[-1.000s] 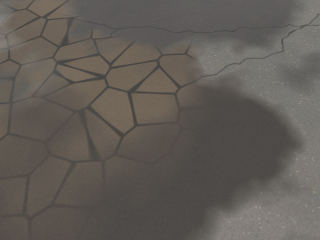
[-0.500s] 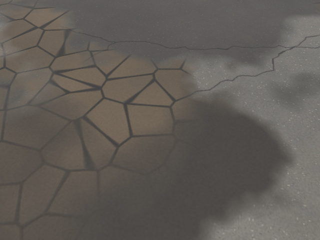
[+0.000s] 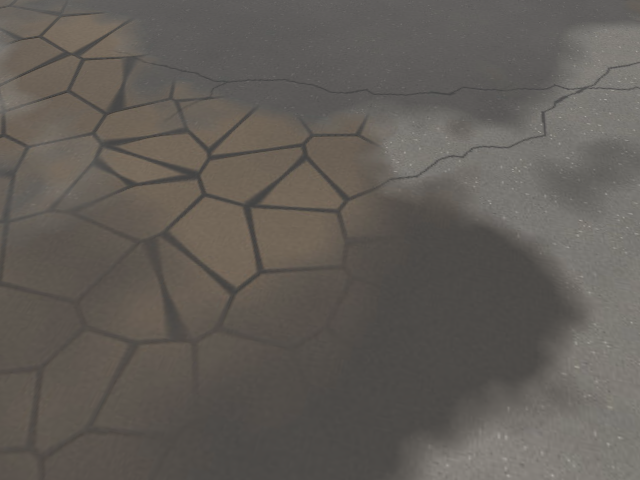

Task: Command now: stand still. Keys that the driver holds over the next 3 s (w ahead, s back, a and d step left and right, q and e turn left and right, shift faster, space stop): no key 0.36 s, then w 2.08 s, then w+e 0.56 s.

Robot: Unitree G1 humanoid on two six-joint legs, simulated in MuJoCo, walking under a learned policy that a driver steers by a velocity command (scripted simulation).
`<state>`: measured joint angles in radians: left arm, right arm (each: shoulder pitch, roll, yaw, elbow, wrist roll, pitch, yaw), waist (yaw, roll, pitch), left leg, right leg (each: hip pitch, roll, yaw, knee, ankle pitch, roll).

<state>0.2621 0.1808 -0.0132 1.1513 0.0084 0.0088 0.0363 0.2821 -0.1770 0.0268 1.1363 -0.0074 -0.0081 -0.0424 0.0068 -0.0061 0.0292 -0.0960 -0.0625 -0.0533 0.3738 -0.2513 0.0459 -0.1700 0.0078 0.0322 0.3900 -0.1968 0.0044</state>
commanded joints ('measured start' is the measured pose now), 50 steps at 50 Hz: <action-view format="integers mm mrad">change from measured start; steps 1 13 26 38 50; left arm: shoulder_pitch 59 79 -28 188 336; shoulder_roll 82 63 24 103 70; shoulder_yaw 12 13 20 72 29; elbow -5 9 -94 -97 -38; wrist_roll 0 0 36 10 9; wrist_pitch -4 -4 -27 -84 -117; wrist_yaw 4 8 -22 -35 -13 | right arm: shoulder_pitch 66 94 221 28 -328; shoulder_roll -87 -64 -132 -43 -27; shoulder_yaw -14 -17 -72 -65 -53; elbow -7 1 4 -117 -260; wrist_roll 0 -1 -11 -26 -8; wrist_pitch -4 -5 3 -71 -37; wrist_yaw -4 -7 2 63 71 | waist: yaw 0 -1 -64 6 34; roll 7 8 150 -17 -94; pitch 38 44 209 149 131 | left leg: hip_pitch -77 -76 -107 -593 -504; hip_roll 125 125 326 132 51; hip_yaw -94 -89 -434 19 209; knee -70 -62 -249 738 298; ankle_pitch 171 181 -571 -33 174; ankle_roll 20 19 214 52 21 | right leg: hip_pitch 23 20 -332 128 164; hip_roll -85 -85 -12 -284 -166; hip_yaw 71 70 -74 350 -1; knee -40 -34 343 -286 -234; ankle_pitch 124 129 -249 -269 642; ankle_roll -33 -34 -69 -184 -145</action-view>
